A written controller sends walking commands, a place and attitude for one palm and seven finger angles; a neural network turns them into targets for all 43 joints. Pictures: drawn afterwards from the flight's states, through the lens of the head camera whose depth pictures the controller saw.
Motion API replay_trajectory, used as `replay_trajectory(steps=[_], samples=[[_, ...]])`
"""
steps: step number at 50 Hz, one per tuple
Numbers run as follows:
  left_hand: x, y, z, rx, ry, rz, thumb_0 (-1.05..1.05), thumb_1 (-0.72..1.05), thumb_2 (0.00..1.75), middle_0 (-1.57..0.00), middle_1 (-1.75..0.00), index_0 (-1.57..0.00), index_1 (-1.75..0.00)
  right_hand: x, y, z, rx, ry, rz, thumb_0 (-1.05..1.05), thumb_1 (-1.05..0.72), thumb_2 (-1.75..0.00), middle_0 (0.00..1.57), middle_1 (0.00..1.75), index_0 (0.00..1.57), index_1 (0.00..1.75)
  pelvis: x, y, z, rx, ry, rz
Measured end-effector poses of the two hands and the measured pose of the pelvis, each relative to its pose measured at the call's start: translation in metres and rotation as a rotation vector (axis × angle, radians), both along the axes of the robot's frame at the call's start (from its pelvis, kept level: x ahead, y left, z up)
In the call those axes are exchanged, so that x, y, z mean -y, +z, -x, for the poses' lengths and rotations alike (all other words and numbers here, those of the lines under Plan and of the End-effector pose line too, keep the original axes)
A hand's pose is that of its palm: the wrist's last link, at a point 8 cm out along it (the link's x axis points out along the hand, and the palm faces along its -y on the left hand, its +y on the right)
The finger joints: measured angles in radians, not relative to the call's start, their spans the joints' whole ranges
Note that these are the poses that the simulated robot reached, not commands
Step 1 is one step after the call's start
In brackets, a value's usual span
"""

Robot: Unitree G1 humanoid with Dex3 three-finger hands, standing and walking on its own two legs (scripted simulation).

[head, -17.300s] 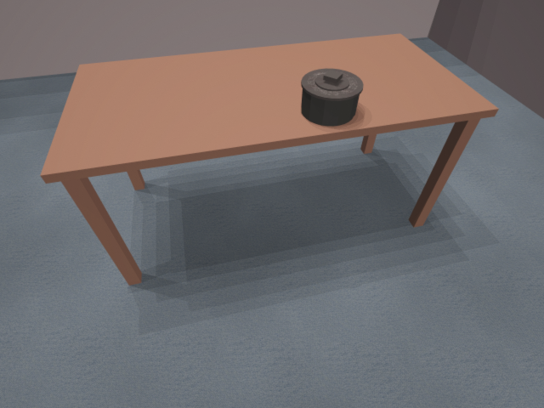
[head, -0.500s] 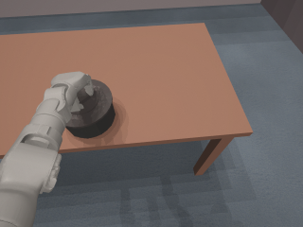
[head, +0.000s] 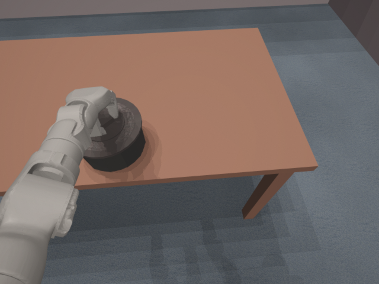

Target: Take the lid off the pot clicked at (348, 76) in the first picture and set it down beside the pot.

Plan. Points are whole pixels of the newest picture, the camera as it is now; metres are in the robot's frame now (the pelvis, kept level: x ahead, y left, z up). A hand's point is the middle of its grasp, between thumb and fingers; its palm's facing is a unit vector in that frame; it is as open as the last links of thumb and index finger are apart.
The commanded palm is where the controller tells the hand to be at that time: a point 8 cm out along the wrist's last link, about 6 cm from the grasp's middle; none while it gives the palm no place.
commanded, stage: close the fingers and squeeze the knob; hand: left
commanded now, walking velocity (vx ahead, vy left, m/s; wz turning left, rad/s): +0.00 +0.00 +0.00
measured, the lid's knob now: (101, 119) +0.50 +0.19 +0.01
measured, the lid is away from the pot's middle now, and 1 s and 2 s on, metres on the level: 0.00 0.01 0.02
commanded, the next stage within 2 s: lift the lid straight up in 0.24 s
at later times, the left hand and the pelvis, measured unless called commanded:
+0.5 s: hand (96, 121) +0.48 +0.18 +0.04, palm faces -0.41 -0.04 -0.91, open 7.8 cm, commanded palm +0.49 +0.18 +0.11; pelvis +0.00 +0.00 +0.00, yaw +0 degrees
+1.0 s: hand (84, 111) +0.48 +0.20 +0.08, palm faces -0.39 -0.05 -0.92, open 7.4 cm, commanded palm +0.48 +0.19 +0.15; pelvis +0.00 +0.00 +0.01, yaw +0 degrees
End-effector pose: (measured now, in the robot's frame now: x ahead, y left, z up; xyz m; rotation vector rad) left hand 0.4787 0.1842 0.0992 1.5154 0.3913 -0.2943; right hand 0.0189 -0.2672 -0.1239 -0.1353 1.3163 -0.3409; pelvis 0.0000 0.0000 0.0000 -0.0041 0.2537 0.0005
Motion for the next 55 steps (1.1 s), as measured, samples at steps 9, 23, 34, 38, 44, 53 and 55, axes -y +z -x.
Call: replay_trajectory(steps=[9, 23, 34, 38, 44, 53, 55], samples=[[-0.001, 0.0, -0.002, -0.007, 0.0, 0.003, 0.0, 0.18, 0.76, -0.58, -1.03, -0.64, -1.07, -0.001, 0.001, 0.01, -0.012, -0.014, 0.008, 0.01, -0.91, -0.9, 0.2, 0.3, 0.2, 0.3, -0.002, -0.001, 0.002, -0.004, -0.004, 0.0], [-0.001, 0.001, -0.001, 0.005, -0.01, 0.012, 0.01, 0.18, 0.77, -0.57, -1.03, -0.64, -1.06, -0.002, 0.003, 0.023, -0.028, -0.033, 0.016, 0.01, -0.91, -0.9, 0.2, 0.3, 0.2, 0.3, -0.003, 0.001, 0.002, 0.001, -0.007, 0.002], [-0.003, 0.015, 0.0, 0.031, -0.003, 0.002, 0.04, 0.2, 0.77, -0.57, -1.01, -0.67, -1.07, -0.005, 0.004, 0.01, 0.015, -0.021, 0.008, 0.01, -0.91, -0.9, 0.2, 0.3, 0.2, 0.3, -0.004, 0.004, 0.0, 0.019, -0.002, 0.001], [-0.003, 0.022, -0.001, 0.036, 0.005, 0.009, 0.04, 0.21, 0.77, -0.56, -1.01, -0.69, -1.08, -0.005, 0.003, 0.003, 0.032, -0.008, 0.001, 0.01, -0.91, -0.9, 0.2, 0.3, 0.2, 0.3, -0.004, 0.004, -0.001, 0.025, -0.001, 0.001], [-0.008, 0.031, -0.001, 0.03, 0.023, 0.013, 0.05, 0.21, 0.78, -0.56, -1.01, -0.69, -1.08, -0.004, 0.005, -0.009, 0.06, 0.003, 0.006, 0.01, -0.91, -0.9, 0.2, 0.3, 0.2, 0.3, -0.004, 0.005, -0.003, 0.036, 0.0, 0.001], [-0.015, 0.043, 0.002, 0.037, 0.008, 0.01, 0.05, 0.21, 0.78, -0.56, -1.01, -0.69, -1.08, -0.003, 0.009, -0.024, 0.083, 0.032, 0.014, 0.01, -0.91, -0.9, 0.2, 0.3, 0.2, 0.3, -0.005, 0.007, -0.004, 0.05, 0.009, 0.001], [-0.014, 0.046, 0.003, 0.044, -0.002, 0.011, 0.05, 0.21, 0.78, -0.56, -1.0, -0.69, -1.08, -0.004, 0.009, -0.026, 0.089, 0.038, 0.013, 0.01, -0.91, -0.9, 0.2, 0.3, 0.2, 0.3, -0.006, 0.007, -0.004, 0.053, 0.012, 0.001]])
